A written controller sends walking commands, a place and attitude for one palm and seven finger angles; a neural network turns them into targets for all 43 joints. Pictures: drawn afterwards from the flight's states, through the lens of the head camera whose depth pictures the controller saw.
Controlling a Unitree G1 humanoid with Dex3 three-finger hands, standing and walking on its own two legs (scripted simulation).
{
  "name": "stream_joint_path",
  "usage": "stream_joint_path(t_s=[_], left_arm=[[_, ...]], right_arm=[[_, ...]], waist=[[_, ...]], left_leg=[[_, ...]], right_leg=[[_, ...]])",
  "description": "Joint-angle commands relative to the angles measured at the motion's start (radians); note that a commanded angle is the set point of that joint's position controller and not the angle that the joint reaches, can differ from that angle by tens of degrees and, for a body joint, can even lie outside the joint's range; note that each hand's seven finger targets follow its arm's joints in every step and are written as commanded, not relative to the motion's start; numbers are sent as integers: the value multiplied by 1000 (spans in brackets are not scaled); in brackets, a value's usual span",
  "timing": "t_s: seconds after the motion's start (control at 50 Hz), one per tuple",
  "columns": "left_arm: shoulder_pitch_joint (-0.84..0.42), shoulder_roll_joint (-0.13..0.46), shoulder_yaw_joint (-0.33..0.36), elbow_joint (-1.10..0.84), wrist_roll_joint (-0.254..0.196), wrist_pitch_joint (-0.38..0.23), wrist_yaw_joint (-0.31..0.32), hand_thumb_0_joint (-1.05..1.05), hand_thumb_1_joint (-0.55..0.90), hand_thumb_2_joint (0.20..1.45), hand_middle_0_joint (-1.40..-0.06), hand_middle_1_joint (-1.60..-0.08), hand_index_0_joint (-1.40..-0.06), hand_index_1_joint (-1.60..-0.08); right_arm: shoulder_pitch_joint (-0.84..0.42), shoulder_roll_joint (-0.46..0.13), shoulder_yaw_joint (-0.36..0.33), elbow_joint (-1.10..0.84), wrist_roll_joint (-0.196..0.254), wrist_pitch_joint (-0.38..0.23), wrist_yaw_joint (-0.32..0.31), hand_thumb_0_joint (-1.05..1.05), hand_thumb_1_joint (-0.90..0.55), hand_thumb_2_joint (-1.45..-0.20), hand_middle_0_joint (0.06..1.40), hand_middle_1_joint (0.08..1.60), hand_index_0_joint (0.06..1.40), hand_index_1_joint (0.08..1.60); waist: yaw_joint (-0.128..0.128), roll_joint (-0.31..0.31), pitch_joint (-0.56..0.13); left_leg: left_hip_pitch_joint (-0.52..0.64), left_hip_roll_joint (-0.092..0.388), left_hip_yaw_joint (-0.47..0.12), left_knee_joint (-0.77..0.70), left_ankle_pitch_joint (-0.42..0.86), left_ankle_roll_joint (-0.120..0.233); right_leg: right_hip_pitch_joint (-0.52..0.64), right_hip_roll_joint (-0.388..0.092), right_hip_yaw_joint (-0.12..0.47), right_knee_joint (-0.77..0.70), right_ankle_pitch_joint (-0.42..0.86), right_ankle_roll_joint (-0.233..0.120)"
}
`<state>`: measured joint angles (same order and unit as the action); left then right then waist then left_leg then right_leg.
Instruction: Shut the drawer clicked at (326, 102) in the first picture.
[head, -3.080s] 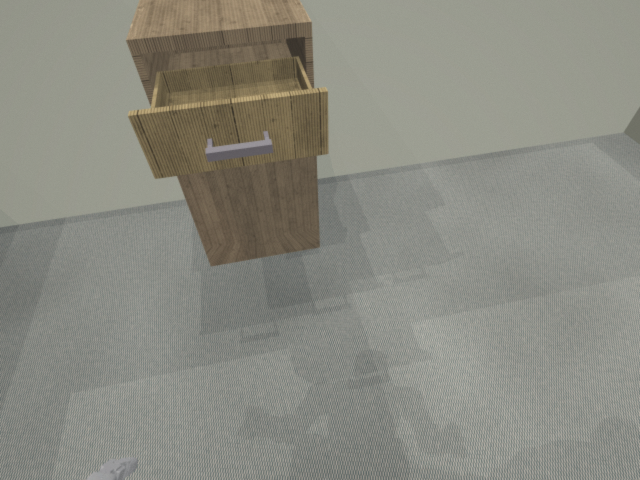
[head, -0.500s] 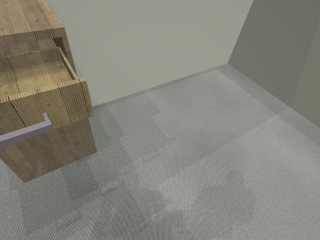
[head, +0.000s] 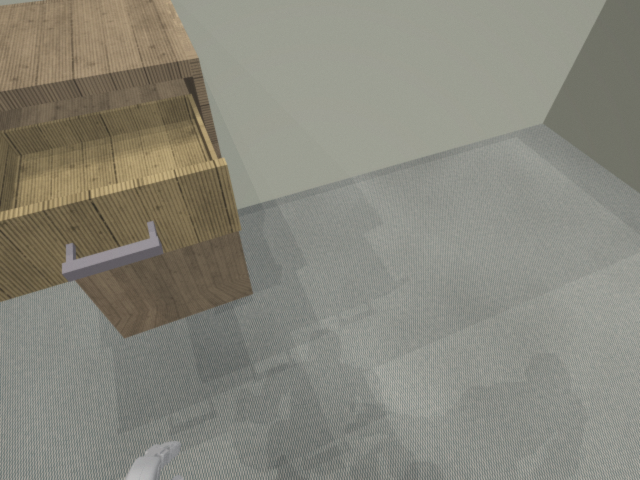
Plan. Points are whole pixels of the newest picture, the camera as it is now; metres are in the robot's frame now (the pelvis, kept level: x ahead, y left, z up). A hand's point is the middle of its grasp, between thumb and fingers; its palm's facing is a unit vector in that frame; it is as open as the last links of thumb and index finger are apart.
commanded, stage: turn to face it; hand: left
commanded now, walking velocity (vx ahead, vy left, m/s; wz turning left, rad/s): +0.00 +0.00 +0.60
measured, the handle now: (113, 248) +0.46 +0.33 -0.01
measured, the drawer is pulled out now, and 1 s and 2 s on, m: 0.30 0.30 0.30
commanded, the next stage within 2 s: take the last steps up to it in 0.40 s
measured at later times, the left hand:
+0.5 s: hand out of the picture -0.10 +0.17 -0.17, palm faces +0.35 -0.90 -0.26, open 7.4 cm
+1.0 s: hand out of the picture -0.03 +0.22 -0.18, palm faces +0.35 -0.93 -0.14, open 7.4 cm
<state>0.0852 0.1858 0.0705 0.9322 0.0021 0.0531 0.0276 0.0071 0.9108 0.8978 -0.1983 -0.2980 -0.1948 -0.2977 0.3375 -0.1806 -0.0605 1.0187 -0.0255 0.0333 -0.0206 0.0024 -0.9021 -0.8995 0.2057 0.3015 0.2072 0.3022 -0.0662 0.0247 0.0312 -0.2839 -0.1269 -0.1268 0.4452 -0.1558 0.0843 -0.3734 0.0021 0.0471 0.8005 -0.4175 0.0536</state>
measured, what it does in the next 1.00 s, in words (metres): steps on the spot, turning left: right foot, then left foot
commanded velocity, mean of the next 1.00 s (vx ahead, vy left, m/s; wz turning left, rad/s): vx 0.16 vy -0.04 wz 0.18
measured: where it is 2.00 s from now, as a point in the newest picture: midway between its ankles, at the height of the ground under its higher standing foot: outside the picture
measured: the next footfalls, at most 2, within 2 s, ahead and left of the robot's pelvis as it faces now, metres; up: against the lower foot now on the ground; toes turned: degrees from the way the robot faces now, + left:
right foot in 0.10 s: +0.03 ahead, -0.14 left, +0.00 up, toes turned +6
left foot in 0.58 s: -0.05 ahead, +0.10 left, +0.00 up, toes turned +21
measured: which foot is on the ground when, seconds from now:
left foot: down 0.00-0.10, up 0.12-0.56, down 0.58-1.00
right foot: up 0.00-0.08, down 0.10-0.58, up 0.60-1.00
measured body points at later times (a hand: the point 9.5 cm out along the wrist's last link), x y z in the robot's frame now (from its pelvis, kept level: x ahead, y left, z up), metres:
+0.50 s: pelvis -0.04 -0.03 +0.00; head +0.00 -0.02 +0.45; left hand -0.11 +0.22 -0.15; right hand +0.16 -0.25 -0.14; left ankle -0.09 +0.10 -0.70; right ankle -0.01 -0.14 -0.74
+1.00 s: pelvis +0.00 +0.03 +0.01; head -0.01 +0.06 +0.45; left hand -0.05 +0.27 -0.16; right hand +0.01 -0.20 -0.14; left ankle -0.09 +0.08 -0.74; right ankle +0.10 -0.09 -0.66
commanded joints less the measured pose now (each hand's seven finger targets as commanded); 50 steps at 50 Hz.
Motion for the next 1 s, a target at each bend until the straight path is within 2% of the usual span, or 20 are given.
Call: stream_joint_path(t_s=[0.0,0.04,0.06,0.08,0.1,0.12,0.16,0.2,0.3,0.4,0.46,0.5,0.52,0.54,0.56,0.58,0.64,0.7,0.74,0.98], left_arm=[[52,106,17,-73,-1,-24,14,0,900,900,-200,-300,-200,-300],[110,121,22,-67,-3,-32,19,0,900,900,-200,-300,-200,-300],[132,160,29,-66,2,-37,24,0,900,900,-200,-300,-200,-300],[125,237,41,-81,16,-40,28,0,900,900,-200,-300,-200,-300],[109,252,34,-100,16,-38,24,0,900,900,-200,-300,-200,-300],[62,228,27,-119,14,-41,24,0,900,900,-200,-300,-200,-300],[22,173,15,-120,9,-52,17,0,900,900,-200,-300,-200,-300],[54,153,7,-111,11,-61,12,0,900,900,-200,-300,-200,-300],[213,195,12,-63,21,-65,9,0,900,900,-200,-300,-200,-300],[271,228,15,-36,32,-57,5,0,900,900,-200,-300,-200,-300],[263,244,22,-24,33,-52,4,0,900,900,-200,-300,-200,-300],[242,234,20,-8,25,-50,3,0,900,900,-200,-300,-200,-300],[229,211,16,-3,16,-48,2,0,900,900,-200,-300,-200,-300],[254,153,4,-19,8,-43,-5,0,900,900,-200,-300,-200,-300],[230,107,-15,-37,18,-40,-8,0,900,900,-200,-300,-200,-300],[200,131,-10,-32,24,-37,-9,0,900,900,-200,-300,-200,-300],[191,127,-7,33,31,-40,-28,0,900,900,-200,-300,-200,-300],[253,103,-12,86,27,-50,-38,0,900,900,-200,-300,-200,-300],[265,99,-10,100,26,-46,-34,0,900,900,-200,-300,-200,-300],[32,53,-9,43,21,-47,-52,0,900,900,-200,-300,-200,-300]], right_arm=[[-23,-207,-58,-91,3,-13,-4,0,-900,-900,200,300,200,300],[-53,-197,-59,-108,11,-8,4,0,-900,-900,200,300,200,300],[-57,-166,-57,-117,20,-7,9,0,-900,-900,200,300,200,300],[-55,-113,-51,-138,27,-8,8,0,-900,-900,200,300,200,300],[-65,-147,-58,-154,9,-7,7,0,-900,-900,200,300,200,300],[-53,-156,-62,-146,0,4,14,0,-900,-900,200,300,200,300],[-71,-154,-60,-120,0,21,26,0,-900,-900,200,300,200,300],[-70,-140,-55,-126,2,20,34,0,-900,-900,200,300,200,300],[-198,-131,-33,-160,5,26,32,0,-900,-900,200,300,200,300],[-273,-117,-11,-174,15,21,32,0,-900,-900,200,300,200,300],[-256,-117,-3,-167,21,10,28,0,-900,-900,200,300,200,300],[-184,-120,2,-138,20,-4,23,0,-900,-900,200,300,200,300],[-122,-147,-1,-118,16,-19,22,0,-900,-900,200,300,200,300],[-77,-246,-20,-108,5,-34,17,0,-900,-900,200,300,200,300],[-34,-325,-35,-96,4,-28,13,0,-900,-900,200,300,200,300],[-37,-304,-28,-88,-2,-21,13,0,-900,-900,200,300,200,300],[-90,-185,3,-80,1,-44,-6,0,-900,-900,200,300,200,300],[-50,-139,13,-54,14,-74,-10,0,-900,-900,200,300,200,300],[-5,-128,13,-33,17,-83,-13,0,-900,-900,200,300,200,300],[188,-98,10,59,2,-111,-32,0,-900,-900,200,300,200,300]], waist=[[52,98,-67],[79,68,-91],[86,-33,-100],[85,-291,-75],[81,-264,-49],[49,-173,-34],[26,-174,36],[25,-151,41],[94,-179,25],[121,-234,-14],[115,-263,-46],[77,-253,-89],[40,-174,-118],[26,94,-160],[7,267,-124],[1,166,-76],[39,138,91],[65,82,85],[69,120,79],[24,64,151]], left_leg=[[34,276,-370,-95,199,88],[-49,228,-337,-54,94,32],[-172,181,-269,24,-60,-18],[-338,58,-69,228,-295,-90],[-315,25,39,449,-401,-114],[-283,56,24,612,-345,-109],[-273,101,51,748,-257,-124],[-296,114,82,779,-215,-136],[-292,134,123,658,-269,-156],[-162,124,175,438,-314,-144],[-58,111,198,292,-296,-127],[97,107,210,84,-156,-115],[232,145,183,-72,-40,-103],[392,352,-61,-137,40,-36],[393,514,-258,-166,144,60],[321,541,-238,-174,6,123],[171,418,-152,-259,-157,77],[201,352,-35,-264,76,47],[215,340,-2,-270,102,27],[319,428,-38,-300,132,113]], right_leg=[[81,17,5,-155,26,-15],[250,4,2,-370,158,-27],[382,-97,84,-485,171,-56],[438,-343,321,-566,126,-143],[295,-471,362,-579,237,-223],[204,-425,262,-565,258,-237],[130,-314,134,-544,311,-195],[167,-284,36,-501,468,-180],[285,-310,14,-449,639,-199],[294,-316,-12,-414,727,-205],[286,-321,-26,-378,743,-193],[247,-293,-62,-325,631,-136],[183,-263,-104,-238,491,-89],[-19,-156,-178,-50,123,-26],[-196,-71,-169,122,-231,5],[-217,-96,-100,214,-216,-17],[-246,-111,-46,304,10,-27],[-216,-96,-61,313,141,-17],[-225,-86,-53,321,171,-9],[-386,-132,-63,152,208,-16]])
